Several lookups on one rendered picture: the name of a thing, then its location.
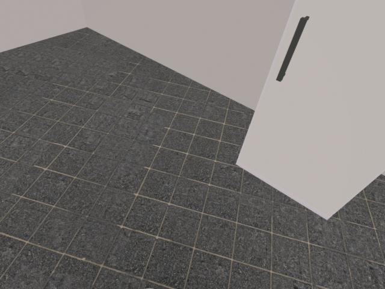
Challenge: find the fridge door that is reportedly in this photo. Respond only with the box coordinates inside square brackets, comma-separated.
[239, 0, 385, 217]

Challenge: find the handle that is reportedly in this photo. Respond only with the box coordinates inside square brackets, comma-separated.
[276, 16, 309, 82]

